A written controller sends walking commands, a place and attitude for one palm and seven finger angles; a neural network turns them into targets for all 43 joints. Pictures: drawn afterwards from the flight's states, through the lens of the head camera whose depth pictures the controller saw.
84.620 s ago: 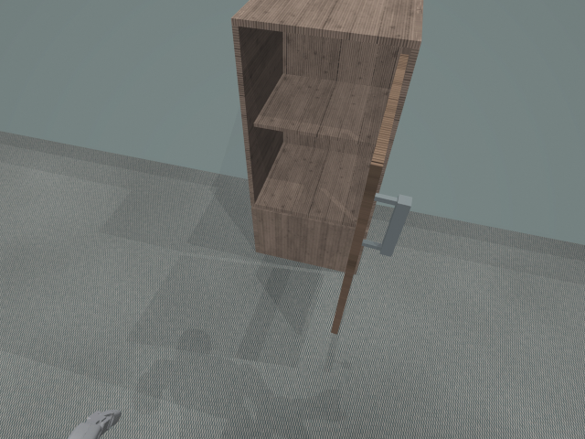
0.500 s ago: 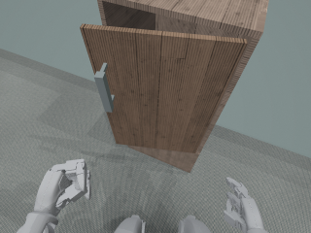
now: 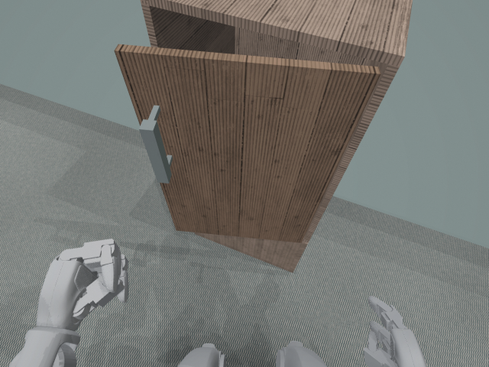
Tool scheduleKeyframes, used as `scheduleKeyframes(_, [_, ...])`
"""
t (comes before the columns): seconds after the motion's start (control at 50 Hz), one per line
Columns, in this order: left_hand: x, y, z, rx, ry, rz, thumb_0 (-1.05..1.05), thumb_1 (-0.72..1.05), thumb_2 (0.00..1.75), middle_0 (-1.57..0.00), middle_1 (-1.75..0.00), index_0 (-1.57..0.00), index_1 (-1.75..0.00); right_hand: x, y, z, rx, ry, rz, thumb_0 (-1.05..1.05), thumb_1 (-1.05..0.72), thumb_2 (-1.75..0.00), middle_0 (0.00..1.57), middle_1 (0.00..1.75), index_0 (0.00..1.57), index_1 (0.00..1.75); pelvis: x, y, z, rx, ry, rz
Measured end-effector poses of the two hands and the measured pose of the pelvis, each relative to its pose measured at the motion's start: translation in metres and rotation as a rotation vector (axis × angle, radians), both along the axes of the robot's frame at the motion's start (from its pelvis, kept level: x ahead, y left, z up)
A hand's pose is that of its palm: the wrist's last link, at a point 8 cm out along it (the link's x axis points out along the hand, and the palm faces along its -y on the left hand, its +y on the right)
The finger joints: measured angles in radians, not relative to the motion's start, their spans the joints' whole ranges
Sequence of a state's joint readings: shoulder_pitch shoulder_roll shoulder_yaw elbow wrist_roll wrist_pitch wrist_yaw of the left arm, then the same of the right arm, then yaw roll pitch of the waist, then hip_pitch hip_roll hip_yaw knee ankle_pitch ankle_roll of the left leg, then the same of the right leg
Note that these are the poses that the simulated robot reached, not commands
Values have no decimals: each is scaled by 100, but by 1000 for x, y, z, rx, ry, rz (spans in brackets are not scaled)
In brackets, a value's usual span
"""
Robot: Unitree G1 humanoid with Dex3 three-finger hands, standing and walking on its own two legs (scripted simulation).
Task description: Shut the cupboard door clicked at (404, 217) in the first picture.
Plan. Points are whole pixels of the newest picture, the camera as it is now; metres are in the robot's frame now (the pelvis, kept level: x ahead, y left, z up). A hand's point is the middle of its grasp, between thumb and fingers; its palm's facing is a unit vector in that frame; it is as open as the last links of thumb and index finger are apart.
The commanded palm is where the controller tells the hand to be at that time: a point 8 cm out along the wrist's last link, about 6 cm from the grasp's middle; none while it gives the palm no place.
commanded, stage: raise the hand and make a fist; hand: left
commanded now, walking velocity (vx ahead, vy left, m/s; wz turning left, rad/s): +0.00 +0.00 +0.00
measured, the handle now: (160, 146) +0.48 +0.19 +0.05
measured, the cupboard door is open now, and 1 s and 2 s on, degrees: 17 17 15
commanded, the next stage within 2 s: bring the fist close to the handle in 0.04 s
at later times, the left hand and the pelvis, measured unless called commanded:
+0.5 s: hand (146, 258) +0.27 +0.17 +0.04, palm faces -0.09 -0.99 -0.05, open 3.1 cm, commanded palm +0.26 +0.23 +0.05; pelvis -0.01 -0.01 +0.00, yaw +0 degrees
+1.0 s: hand (162, 203) +0.35 +0.16 +0.06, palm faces -0.02 -1.00 -0.06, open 3.1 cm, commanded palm +0.33 +0.21 +0.05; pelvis +0.00 -0.01 +0.00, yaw +0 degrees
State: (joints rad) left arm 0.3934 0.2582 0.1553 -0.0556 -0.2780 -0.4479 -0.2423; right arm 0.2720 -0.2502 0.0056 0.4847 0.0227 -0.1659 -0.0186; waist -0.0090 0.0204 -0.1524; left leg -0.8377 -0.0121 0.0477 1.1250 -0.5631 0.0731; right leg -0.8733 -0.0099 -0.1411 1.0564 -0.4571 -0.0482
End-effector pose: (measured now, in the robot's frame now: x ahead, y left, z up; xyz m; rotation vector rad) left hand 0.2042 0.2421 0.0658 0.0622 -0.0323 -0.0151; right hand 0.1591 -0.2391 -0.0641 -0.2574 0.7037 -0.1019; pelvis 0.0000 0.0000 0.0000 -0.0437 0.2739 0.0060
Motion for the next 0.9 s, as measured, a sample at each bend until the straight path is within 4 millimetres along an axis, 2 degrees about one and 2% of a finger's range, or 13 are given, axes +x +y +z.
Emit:
scheduleKeyframes(0.06, [-1, 1, -3, 2, 8, 10, 1, 90, 90, -130, -150, -129, -150, 2, 2, -3, 14, -1, 13, 1, -90, -89, 20, 30, 21, 30, -2, -1, -1, 0, 1, 4])
scheduleKeyframes(0.16, [-7, -8, -24, -14, 130, -34, 1, 90, 90, -130, -150, -129, -150, 4, 5, -4, 30, -9, 17, 2, -90, -89, 20, 30, 21, 30, -5, -3, -2, 3, -1, 4])
scheduleKeyframes(0.24, [-5, -11, -16, -2, 81, -36, 2, 90, 90, -130, -150, -129, -150, 4, 5, -3, 23, -18, 25, 1, -90, -89, 20, 30, 21, 30, -6, -5, -2, 4, -5, 7])
scheduleKeyframes(0.3, [6, -8, -4, 14, -18, -8, 2, 89, 90, -131, -150, -130, -150, 3, 4, -7, 18, -13, 39, 1, -90, -89, 20, 30, 21, 30, -8, -8, -4, 4, -1, 13])
scheduleKeyframes(0.34, [16, -6, -3, 15, -46, 1, 1, 89, 90, -131, -150, -130, -150, 2, 2, -11, 18, -2, 43, 1, -90, -89, 20, 30, 21, 30, -9, -9, -6, 4, 4, 15])
scheduleKeyframes(0.48, [46, -18, -23, -11, 94, -64, 1, 90, 90, -130, -150, -130, -150, -10, -8, -15, 24, 42, -3, 1, -90, -89, 20, 30, 21, 30, -8, -12, -3, 10, 9, 7])
scheduleKeyframes(0.62, [67, -17, -2, -7, -13, -14, 2, 89, 90, -130, -150, -129, -150, -21, -18, -12, 11, 76, -29, 1, -90, -89, 20, 30, 21, 30, -3, -14, 3, 20, 10, -3])
scheduleKeyframes(0.7, [79, -13, -9, -5, 10, 5, 1, 89, 90, -130, -150, -130, -150, -25, -22, -16, 12, 108, -31, 1, -90, -89, 20, 30, 21, 30, -2, -15, 2, 22, 17, -3])
scheduleKeyframes(0.78, [87, -21, -22, -8, 78, -34, 1, 90, 90, -130, -150, -129, -150, -27, -25, -18, 11, 127, -45, 1, -90, -89, 20, 30, 21, 30, -2, -14, 2, 21, 20, -3])
scheduleKeyframes(0.9, [107, -32, -10, -15, -1, -40, 2, 89, 90, -131, -150, -130, -150, -29, -24, -21, 8, 145, -53, 1, -90, -89, 20, 30, 21, 30, -1, -14, 3, 26, 25, -8])
